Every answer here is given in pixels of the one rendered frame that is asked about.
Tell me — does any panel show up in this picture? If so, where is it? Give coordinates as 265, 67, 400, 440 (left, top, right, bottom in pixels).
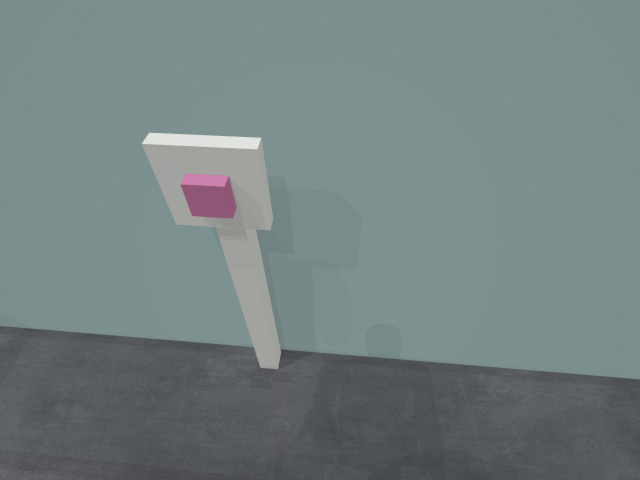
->
142, 133, 281, 369

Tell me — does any button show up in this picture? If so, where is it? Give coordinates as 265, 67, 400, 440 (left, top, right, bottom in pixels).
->
180, 174, 237, 219

